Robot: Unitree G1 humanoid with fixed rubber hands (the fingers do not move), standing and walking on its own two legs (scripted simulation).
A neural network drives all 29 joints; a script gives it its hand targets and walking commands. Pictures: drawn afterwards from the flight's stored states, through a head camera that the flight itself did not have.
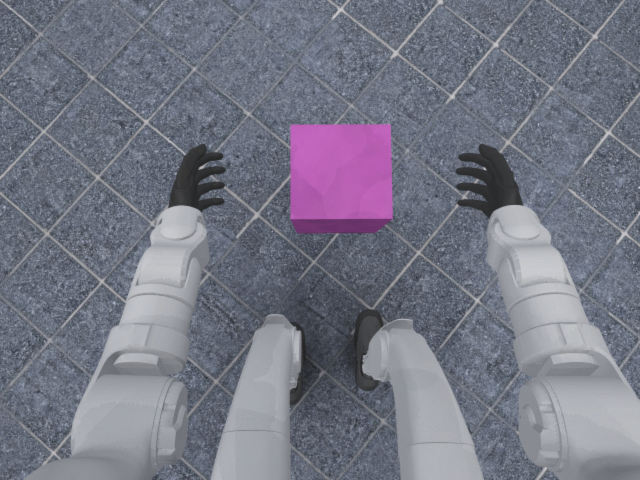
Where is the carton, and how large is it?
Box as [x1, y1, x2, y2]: [290, 124, 392, 232]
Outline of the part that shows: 390,124 291,125 290,218 297,232 375,232 392,218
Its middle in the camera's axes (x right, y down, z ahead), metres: +0.04 -0.14 +0.92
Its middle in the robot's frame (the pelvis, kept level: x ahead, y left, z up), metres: +0.54 +0.02 -0.55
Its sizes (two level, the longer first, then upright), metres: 0.210 0.200 0.250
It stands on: the floor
